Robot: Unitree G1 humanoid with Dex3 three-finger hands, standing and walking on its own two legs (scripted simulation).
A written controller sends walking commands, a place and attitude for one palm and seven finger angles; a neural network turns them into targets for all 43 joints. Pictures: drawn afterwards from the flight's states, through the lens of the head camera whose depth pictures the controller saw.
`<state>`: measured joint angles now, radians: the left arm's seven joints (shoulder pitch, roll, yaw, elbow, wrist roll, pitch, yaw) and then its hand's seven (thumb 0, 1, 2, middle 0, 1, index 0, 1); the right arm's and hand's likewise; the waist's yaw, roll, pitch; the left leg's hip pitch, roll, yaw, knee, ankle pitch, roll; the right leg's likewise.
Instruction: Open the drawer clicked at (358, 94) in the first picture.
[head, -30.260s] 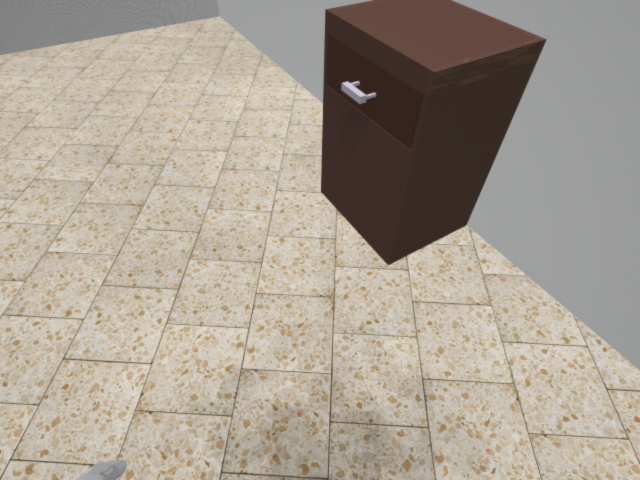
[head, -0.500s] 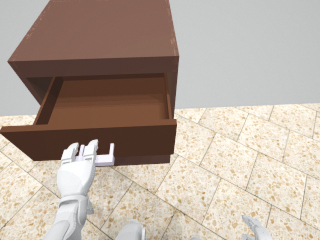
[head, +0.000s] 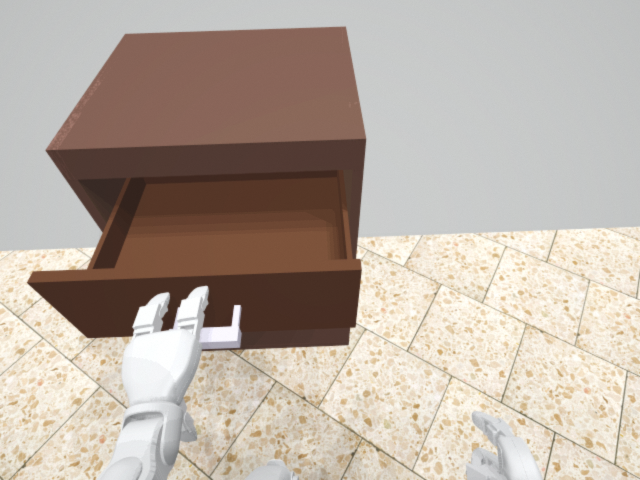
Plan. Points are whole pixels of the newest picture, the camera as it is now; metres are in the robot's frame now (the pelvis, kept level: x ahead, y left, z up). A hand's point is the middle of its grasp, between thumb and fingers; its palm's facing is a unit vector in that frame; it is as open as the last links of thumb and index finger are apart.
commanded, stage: lift the hand off the handle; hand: left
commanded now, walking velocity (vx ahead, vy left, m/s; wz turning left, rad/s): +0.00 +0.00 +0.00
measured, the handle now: (206, 325) +0.35 +0.21 -0.07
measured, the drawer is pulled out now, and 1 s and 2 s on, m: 0.21 0.21 0.21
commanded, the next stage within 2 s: draw the hand back to the body in 1.46 s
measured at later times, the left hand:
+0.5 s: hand (177, 361) +0.26 +0.20 +0.01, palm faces +0.02 -0.10 -0.99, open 16.2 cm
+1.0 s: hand (172, 347) +0.26 +0.20 +0.05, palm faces +0.02 -0.11 -0.99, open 16.2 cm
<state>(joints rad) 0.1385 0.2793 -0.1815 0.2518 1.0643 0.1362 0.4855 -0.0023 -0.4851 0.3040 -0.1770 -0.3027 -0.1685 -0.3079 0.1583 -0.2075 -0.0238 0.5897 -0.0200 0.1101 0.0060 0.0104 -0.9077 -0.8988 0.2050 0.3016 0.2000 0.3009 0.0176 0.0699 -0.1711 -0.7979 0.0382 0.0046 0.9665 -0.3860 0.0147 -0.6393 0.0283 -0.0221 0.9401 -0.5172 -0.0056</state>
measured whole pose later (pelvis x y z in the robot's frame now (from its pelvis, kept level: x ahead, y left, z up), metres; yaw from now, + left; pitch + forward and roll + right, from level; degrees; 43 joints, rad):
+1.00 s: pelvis +0.02 -0.03 +0.03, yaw +0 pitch +7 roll +0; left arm 0.22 0.35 -0.12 0.06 0.99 0.12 0.32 0.00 -0.48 0.30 -0.18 -0.30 -0.17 -0.31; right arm 0.16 -0.24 -0.03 0.60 0.01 0.10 0.00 0.01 -0.91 -0.90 0.20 0.30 0.20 0.30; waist 0.04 0.08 -0.13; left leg -0.56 0.04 0.01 0.77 -0.33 -0.02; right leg -0.43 0.03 -0.02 0.77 -0.47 -0.04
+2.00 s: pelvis +0.02 -0.02 +0.04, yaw +1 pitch +3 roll +0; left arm 0.37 0.45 -0.04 -0.21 0.91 0.07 0.18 0.00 -0.49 0.30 -0.18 -0.30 -0.17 -0.31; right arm 0.14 -0.24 -0.01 0.56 0.02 0.08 0.00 0.01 -0.91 -0.90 0.20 0.30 0.20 0.30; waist 0.08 0.10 -0.09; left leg -0.45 0.03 0.00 0.68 -0.29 -0.01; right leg -0.30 0.03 -0.02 0.67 -0.42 -0.02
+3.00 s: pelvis +0.04 -0.01 +0.06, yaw +1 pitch -1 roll +0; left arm 0.57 0.33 0.29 -0.49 -0.07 -0.06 0.11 0.01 0.67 0.80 -0.21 -0.30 -0.20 -0.31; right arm 0.15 -0.21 0.01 0.60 0.02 -0.08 -0.06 0.01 -0.91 -0.90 0.20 0.30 0.20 0.30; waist 0.06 0.07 -0.01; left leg -0.20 0.02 0.01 0.46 -0.23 -0.01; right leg -0.02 0.01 -0.02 0.38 -0.33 -0.01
